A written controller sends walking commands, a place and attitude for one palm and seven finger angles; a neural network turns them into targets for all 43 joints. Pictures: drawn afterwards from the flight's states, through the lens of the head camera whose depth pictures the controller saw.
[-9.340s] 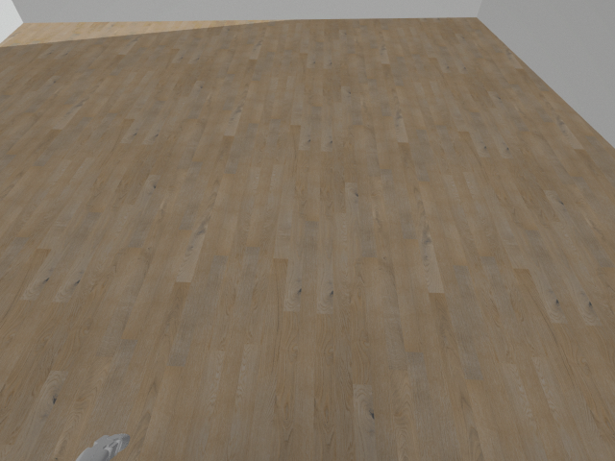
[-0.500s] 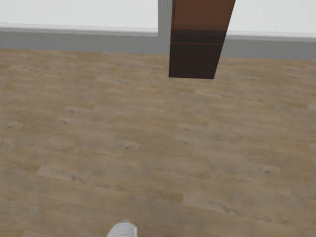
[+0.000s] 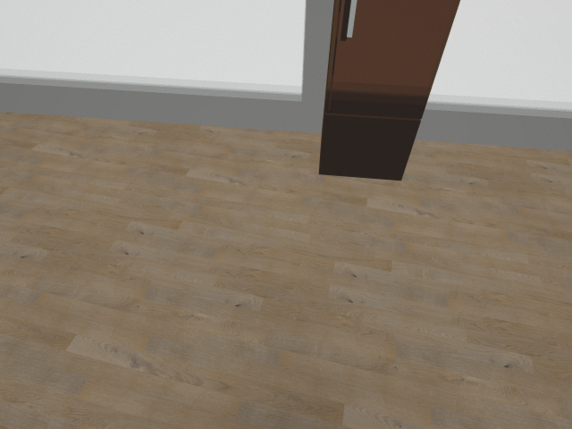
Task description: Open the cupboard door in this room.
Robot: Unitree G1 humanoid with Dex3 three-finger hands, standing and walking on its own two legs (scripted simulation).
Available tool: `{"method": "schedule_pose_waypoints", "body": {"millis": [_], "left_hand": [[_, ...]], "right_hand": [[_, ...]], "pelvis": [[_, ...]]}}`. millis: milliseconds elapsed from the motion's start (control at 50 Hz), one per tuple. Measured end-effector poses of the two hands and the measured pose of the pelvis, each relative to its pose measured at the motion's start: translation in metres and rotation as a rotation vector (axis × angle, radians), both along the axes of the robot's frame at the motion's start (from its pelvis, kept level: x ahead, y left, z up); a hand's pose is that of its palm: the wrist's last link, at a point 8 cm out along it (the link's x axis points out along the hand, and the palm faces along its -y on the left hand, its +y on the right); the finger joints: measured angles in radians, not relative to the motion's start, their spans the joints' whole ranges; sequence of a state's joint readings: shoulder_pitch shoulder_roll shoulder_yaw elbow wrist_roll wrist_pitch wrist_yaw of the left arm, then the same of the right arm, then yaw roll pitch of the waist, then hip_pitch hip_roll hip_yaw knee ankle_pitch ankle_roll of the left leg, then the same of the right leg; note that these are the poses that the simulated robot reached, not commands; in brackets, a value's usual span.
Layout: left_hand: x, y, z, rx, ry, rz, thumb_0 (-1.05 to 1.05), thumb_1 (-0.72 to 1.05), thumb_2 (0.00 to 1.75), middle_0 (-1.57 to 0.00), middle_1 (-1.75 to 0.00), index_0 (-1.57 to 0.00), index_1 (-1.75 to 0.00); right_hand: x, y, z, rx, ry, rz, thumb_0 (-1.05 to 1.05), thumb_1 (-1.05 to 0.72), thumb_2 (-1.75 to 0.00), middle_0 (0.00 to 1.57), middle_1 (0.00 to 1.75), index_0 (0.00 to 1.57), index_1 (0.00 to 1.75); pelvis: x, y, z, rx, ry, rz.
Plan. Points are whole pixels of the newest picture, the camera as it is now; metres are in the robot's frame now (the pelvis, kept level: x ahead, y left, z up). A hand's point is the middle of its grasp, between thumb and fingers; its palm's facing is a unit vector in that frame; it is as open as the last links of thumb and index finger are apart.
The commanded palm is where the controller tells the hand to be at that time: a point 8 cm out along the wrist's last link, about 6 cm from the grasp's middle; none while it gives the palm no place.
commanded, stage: stand and wait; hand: left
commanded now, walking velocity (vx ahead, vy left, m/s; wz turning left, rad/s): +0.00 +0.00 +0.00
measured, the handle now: (352, 12) +1.49 -0.16 +0.06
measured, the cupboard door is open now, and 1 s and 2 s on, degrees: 0 0 0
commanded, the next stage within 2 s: turn or walk to find it in 0.18 s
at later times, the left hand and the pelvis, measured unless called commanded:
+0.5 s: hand out of the picture +0.00 +0.13 -0.18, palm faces +0.10 -0.99 -0.11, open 7.4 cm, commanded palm none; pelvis +0.07 -0.01 +0.00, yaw +0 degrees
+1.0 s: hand (224, 296) +0.40 +0.16 -0.17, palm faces -0.12 -0.98 -0.18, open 7.4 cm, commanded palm none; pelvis +0.27 +0.00 -0.01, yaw -5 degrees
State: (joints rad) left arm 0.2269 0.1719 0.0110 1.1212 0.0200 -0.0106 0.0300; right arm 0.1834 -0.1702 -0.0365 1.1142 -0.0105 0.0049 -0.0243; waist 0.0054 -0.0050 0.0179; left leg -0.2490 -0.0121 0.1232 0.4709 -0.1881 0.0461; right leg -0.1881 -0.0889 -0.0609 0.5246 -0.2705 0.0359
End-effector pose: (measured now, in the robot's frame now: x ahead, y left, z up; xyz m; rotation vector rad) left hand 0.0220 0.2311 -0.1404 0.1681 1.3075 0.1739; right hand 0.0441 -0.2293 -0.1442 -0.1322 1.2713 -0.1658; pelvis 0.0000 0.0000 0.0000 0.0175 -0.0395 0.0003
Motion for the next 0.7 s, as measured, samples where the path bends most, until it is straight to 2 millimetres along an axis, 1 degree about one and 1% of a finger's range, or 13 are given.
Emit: {"method": "schedule_pose_waypoints", "body": {"millis": [80,240,300,360,420,460,500,540,580,600,640,660,700], "left_hand": [[-0.004,-0.01,0.007,-0.001,0.019,-0.005,0.0,0.91,0.9,-0.19,-0.29,-0.2,-0.3],[-0.017,-0.038,0.004,-0.039,0.104,0.005,0.0,0.91,0.9,-0.19,-0.29,-0.2,-0.3],[-0.021,-0.049,0.001,-0.062,0.124,0.018,0.0,0.9,0.9,-0.2,-0.29,-0.2,-0.3],[-0.024,-0.056,-0.003,-0.086,0.145,0.043,0.0,0.9,0.9,-0.2,-0.29,-0.2,-0.3],[-0.028,-0.058,-0.008,-0.106,0.164,0.077,0.0,0.9,0.9,-0.2,-0.29,-0.2,-0.3],[-0.03,-0.056,-0.01,-0.118,0.185,0.095,0.0,0.9,0.9,-0.2,-0.29,-0.2,-0.3],[-0.032,-0.052,-0.012,-0.13,0.216,0.108,0.0,0.9,0.9,-0.2,-0.29,-0.2,-0.3],[-0.032,-0.045,-0.016,-0.144,0.255,0.115,0.0,0.9,0.9,-0.2,-0.29,-0.2,-0.3],[-0.027,-0.035,-0.021,-0.155,0.298,0.107,0.0,0.9,0.9,-0.2,-0.29,-0.2,-0.3],[-0.02,-0.029,-0.022,-0.156,0.315,0.093,0.0,0.9,0.9,-0.2,-0.29,-0.2,-0.3],[0.004,-0.016,-0.018,-0.143,0.322,0.053,0.01,0.9,0.9,-0.2,-0.29,-0.2,-0.3],[0.021,-0.009,-0.016,-0.133,0.308,0.034,0.01,0.9,0.9,-0.2,-0.29,-0.2,-0.3],[0.062,0.004,-0.011,-0.11,0.249,0.002,0.01,0.91,0.9,-0.2,-0.29,-0.2,-0.3]], "right_hand": [[-0.019,-0.008,-0.001,0.017,0.062,-0.017,-0.01,-0.93,-0.9,0.2,0.3,0.2,0.3],[-0.06,-0.011,0.003,0.035,0.199,-0.034,0.0,-0.91,-0.9,0.2,0.3,0.2,0.3],[-0.069,-0.012,0.002,0.042,0.237,-0.04,0.0,-0.91,-0.9,0.2,0.3,0.2,0.3],[-0.069,-0.012,0.001,0.042,0.26,-0.047,0.0,-0.91,-0.9,0.2,0.3,0.2,0.3],[-0.056,-0.012,0.002,0.032,0.267,-0.043,0.0,-0.91,-0.9,0.2,0.3,0.2,0.3],[-0.038,-0.011,0.003,0.016,0.252,-0.036,0.0,-0.91,-0.9,0.2,0.3,0.2,0.3],[-0.012,-0.009,0.005,-0.003,0.217,-0.026,0.0,-0.91,-0.9,0.2,0.3,0.2,0.3],[0.018,-0.004,0.005,-0.024,0.163,-0.017,0.0,-0.91,-0.9,0.2,0.3,0.2,0.3],[0.046,0.002,0.004,-0.045,0.094,-0.019,0.0,-0.91,-0.9,0.2,0.3,0.2,0.3],[0.058,0.005,0.004,-0.051,0.06,-0.027,0.0,-0.91,-0.9,0.2,0.3,0.2,0.3],[0.073,0.013,0.007,-0.052,0.016,-0.051,0.0,-0.91,-0.9,0.2,0.3,0.2,0.3],[0.077,0.017,0.008,-0.048,0.011,-0.064,0.0,-0.91,-0.9,0.2,0.3,0.2,0.3],[0.08,0.028,0.011,-0.031,0.028,-0.082,0.0,-0.91,-0.9,0.2,0.3,0.2,0.3]], "pelvis": [[0.009,-0.008,0.005,-0.006,0.011,-0.002],[0.019,-0.024,0.008,-0.009,0.02,-0.002],[0.025,-0.028,0.007,-0.013,0.02,-0.003],[0.036,-0.029,0.004,-0.022,0.021,-0.004],[0.049,-0.026,0.002,-0.036,0.027,0.003],[0.058,-0.02,0.0,-0.043,0.031,0.005],[0.069,-0.013,-0.002,-0.047,0.034,0.004],[0.081,-0.003,-0.005,-0.05,0.036,0.002],[0.094,0.006,-0.01,-0.037,0.034,-0.017],[0.101,0.011,-0.011,-0.034,0.034,-0.031],[0.114,0.018,-0.008,-0.04,0.034,-0.053],[0.121,0.021,-0.005,-0.043,0.034,-0.057],[0.135,0.024,0.001,-0.046,0.036,-0.059]]}}
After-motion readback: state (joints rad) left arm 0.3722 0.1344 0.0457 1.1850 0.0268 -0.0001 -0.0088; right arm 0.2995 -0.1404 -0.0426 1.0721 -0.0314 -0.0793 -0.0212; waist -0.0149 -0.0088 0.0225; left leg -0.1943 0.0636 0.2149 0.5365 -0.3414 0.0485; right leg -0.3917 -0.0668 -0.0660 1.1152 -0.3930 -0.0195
